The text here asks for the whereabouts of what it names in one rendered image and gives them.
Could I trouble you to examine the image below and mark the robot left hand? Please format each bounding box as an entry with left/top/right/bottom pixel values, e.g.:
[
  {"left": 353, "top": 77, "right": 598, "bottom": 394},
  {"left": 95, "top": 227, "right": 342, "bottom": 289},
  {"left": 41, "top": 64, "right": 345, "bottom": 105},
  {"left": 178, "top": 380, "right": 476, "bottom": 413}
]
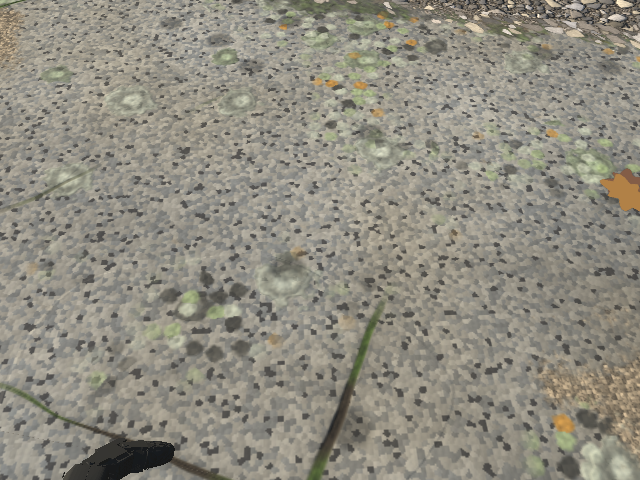
[{"left": 62, "top": 438, "right": 175, "bottom": 480}]

